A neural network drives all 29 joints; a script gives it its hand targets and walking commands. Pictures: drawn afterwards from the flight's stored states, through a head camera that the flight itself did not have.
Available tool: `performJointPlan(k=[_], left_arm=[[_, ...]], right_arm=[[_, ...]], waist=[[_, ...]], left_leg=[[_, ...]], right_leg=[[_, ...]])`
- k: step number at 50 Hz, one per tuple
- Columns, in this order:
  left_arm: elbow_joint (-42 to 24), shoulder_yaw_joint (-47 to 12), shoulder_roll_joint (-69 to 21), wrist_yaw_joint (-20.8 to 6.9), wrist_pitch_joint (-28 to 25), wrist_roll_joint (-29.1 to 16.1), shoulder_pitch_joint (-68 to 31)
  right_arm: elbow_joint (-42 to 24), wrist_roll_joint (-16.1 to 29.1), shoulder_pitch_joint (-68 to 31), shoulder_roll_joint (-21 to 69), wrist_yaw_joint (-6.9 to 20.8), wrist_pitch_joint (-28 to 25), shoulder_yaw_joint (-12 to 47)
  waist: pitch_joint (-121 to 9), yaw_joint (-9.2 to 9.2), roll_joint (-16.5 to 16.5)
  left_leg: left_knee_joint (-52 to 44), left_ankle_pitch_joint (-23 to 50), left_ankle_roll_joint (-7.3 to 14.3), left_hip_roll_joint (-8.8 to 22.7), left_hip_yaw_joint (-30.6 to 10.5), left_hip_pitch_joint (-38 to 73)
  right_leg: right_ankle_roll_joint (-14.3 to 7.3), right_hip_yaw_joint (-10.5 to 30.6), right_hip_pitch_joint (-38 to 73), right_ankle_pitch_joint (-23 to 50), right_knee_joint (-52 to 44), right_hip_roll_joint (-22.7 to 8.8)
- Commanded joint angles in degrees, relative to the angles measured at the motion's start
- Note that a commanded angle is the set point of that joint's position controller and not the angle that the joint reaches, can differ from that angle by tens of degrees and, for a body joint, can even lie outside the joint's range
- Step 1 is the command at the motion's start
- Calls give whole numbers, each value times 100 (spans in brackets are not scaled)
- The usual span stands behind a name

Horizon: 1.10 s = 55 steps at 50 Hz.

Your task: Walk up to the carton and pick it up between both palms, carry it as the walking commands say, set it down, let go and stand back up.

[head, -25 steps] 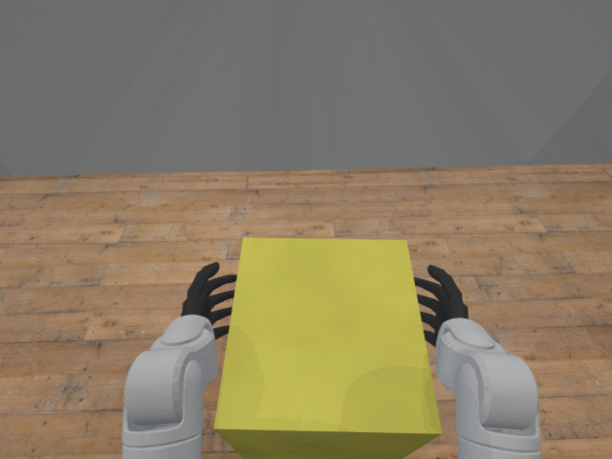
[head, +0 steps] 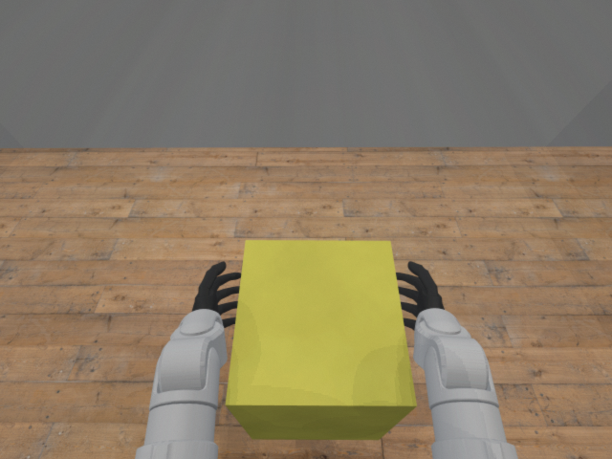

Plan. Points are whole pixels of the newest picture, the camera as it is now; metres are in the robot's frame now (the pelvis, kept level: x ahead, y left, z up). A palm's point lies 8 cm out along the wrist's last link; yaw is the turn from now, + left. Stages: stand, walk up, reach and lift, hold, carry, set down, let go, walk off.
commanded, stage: hold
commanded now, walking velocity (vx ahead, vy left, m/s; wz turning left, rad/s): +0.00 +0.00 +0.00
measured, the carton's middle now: (316, 346) +0.28 +0.01 -0.05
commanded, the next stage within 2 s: set down in 0.54 s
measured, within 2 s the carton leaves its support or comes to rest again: neither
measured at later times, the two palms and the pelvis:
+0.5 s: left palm (205, 293) +0.30 +0.15 +0.06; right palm (428, 289) +0.31 -0.14 +0.06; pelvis +0.02 +0.00 +0.01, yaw +0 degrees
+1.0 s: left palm (212, 302) +0.31 +0.15 +0.01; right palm (415, 301) +0.32 -0.13 +0.01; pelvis +0.00 +0.01 +0.00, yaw +1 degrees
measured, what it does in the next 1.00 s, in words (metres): stands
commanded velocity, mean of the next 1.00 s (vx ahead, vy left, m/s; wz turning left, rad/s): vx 0.00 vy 0.00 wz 0.00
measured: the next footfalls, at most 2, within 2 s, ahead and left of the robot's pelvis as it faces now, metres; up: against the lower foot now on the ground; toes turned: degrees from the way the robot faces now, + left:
none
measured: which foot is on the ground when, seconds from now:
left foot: down 0.00-1.00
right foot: down 0.00-1.00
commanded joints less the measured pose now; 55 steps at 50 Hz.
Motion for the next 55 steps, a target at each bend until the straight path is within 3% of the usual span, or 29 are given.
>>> performJointPlan(k=[1,5,9,15,20,23,27,28,30,33,37,42,46,50,55], left_arm=[[-495,-3692,-5325,-1473,-329,-1243,-3568],[853,-2842,-5026,-1708,-13,-744,-2668],[1406,-2149,-5060,-1929,54,-491,-2659],[339,-2654,-5513,-2063,-158,-866,-3371],[-466,-3179,-5628,-1929,-196,-1061,-3356],[-359,-3264,-5666,-1883,-102,-1012,-3113],[287,-3064,-5643,-1912,10,-852,-3157],[538,-2746,-5631,-1838,-60,-560,-2722],[995,-2460,-5675,-1850,-104,-440,-2928],[1465,-2031,-5858,-1867,-310,-339,-3474],[1900,-1790,-6103,-1848,-738,-265,-4281],[2388,-1484,-6109,-1763,-1163,10,-4589],[2638,-1325,-5999,-1699,-1358,228,-4404],[2692,-1229,-5724,-1681,-1614,400,-4122],[2585,-1253,-5490,-1660,-2085,535,-3726]], right_arm=[[-522,1168,-3259,5307,1447,-403,3595],[657,818,-2438,5155,1592,-32,2923],[988,710,-2733,5324,1743,88,2490],[-33,1120,-3552,6141,1853,-128,3066],[-478,1311,-3385,6208,1868,-277,3509],[-242,1163,-2995,5989,1877,-279,3332],[451,827,-2824,5451,1933,-236,2648],[761,580,-2720,5463,1988,-232,2588],[975,404,-3063,5290,2038,-296,2256],[1265,246,-3778,5270,2128,-498,1890],[1570,141,-4679,5392,2196,-897,1618],[2117,14,-5062,5500,2186,-1294,1486],[2504,-174,-4798,5443,2088,-1504,1298],[2735,-365,-4286,5370,1932,-1733,1103],[2624,-343,-3921,5476,1754,-2162,1335]], waist=[[-2871,-173,16],[-1499,-108,-88],[-690,-57,-348],[-1907,63,-469],[-3054,121,-22],[-2926,-4,229],[-2034,-344,345],[-1758,-102,336],[-1260,-187,215],[-884,-159,23],[-1327,-116,-56],[-2045,79,-89],[-2109,53,-36],[-2215,-51,-17],[-2771,55,-79]], left_leg=[[-453,628,202,-424,-494,1124],[-783,474,220,-454,-462,877],[-988,322,277,-491,-489,733],[-814,1350,216,-633,-464,1053],[-714,1934,107,-697,-450,1344],[-760,1861,47,-657,-505,1440],[-950,936,-4,-547,-549,1289],[-1018,700,3,-528,-583,1320],[-1110,66,-3,-481,-564,1092],[-1121,-705,41,-413,-561,727],[-896,-1048,105,-389,-587,691],[-543,-714,120,-434,-550,821],[-326,-171,93,-484,-498,725],[-99,490,90,-552,-482,463],[236,1336,130,-667,-496,59]], right_leg=[[-227,351,599,342,-580,426],[-121,397,678,392,-955,299],[-32,460,688,458,-1223,234],[87,573,1131,1892,-1075,254],[38,549,1293,2257,-886,379],[-53,516,1111,1857,-927,416],[-211,384,776,672,-1104,417],[-232,361,599,440,-1144,405],[-257,292,398,-128,-1189,399],[-288,226,253,-709,-1068,425],[-297,215,93,-844,-706,452],[-320,269,-252,-785,-460,432],[-302,277,-608,-509,-349,427],[-240,306,-838,114,-214,422],[-136,366,-915,1059,42,437]])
